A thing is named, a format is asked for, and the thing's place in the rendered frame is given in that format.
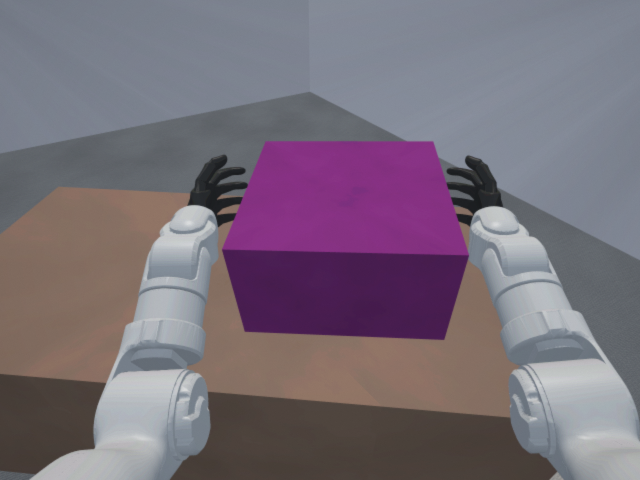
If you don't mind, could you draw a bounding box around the robot left forearm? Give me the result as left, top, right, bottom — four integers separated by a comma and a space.
93, 205, 219, 445

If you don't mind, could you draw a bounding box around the carton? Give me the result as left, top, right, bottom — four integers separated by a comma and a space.
222, 141, 469, 340

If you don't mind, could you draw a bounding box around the left robot hand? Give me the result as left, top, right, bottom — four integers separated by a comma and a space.
187, 155, 248, 227

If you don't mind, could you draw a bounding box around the robot right forearm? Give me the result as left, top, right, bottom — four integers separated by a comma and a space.
468, 206, 640, 439

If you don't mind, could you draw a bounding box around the right robot hand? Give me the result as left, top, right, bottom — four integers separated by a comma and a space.
447, 155, 504, 227

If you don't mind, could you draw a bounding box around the right robot upper arm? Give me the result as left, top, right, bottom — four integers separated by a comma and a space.
509, 358, 640, 480

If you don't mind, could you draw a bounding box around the pedestal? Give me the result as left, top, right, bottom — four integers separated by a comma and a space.
0, 187, 557, 480

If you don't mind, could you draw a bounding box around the left robot upper arm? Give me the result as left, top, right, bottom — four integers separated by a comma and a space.
30, 369, 211, 480

